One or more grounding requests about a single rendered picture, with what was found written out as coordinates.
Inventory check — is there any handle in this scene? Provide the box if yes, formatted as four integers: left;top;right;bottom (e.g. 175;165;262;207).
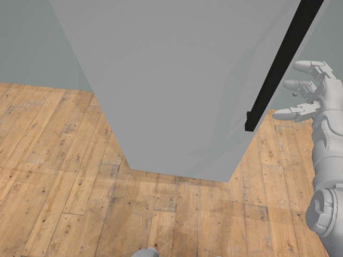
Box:
245;0;324;132

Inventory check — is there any left robot shin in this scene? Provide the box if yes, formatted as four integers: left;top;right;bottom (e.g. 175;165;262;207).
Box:
148;247;158;253

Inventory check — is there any robot right forearm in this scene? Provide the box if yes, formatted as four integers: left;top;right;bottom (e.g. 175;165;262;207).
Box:
311;110;343;193

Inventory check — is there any right robot upper arm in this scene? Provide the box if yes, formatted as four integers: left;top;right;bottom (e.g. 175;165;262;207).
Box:
305;188;343;257

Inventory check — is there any fridge door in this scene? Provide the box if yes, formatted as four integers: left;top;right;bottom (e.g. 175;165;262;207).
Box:
49;0;331;183

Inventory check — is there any right robot hand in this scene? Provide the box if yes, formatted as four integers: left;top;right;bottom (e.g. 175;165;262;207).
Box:
272;61;343;123

